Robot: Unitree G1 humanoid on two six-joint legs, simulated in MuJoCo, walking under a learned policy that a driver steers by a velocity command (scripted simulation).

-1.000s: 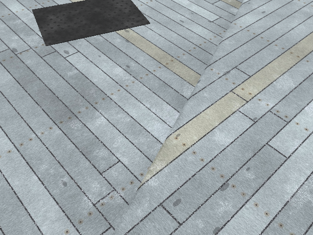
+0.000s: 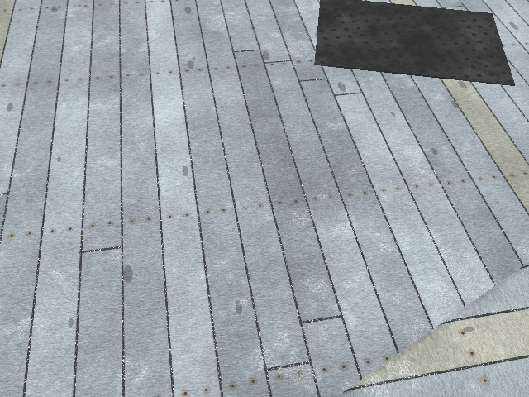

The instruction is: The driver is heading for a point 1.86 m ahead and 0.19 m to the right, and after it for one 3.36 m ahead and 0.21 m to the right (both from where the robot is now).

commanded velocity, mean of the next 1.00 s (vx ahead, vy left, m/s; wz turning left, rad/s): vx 0.00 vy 0.00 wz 0.09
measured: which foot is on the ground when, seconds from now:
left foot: down 0.00-0.14, up 0.16-0.40, down 0.42-1.00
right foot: up 0.00-0.12, down 0.14-1.00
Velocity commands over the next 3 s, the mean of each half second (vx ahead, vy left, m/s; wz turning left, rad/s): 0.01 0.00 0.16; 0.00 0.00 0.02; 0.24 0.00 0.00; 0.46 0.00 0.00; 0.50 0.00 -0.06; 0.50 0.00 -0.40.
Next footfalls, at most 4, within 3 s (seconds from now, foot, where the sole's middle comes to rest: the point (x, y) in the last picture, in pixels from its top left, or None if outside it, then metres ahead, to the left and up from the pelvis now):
0.14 right None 0.05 -0.12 -0.78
0.42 left None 0.00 0.08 -0.78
1.52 right None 0.15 -0.13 -0.78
2.08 left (235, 382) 0.55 0.06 -0.90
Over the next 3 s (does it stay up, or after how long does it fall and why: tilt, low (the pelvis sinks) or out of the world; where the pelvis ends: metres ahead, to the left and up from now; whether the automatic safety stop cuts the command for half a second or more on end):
stays up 0.94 -0.06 -0.13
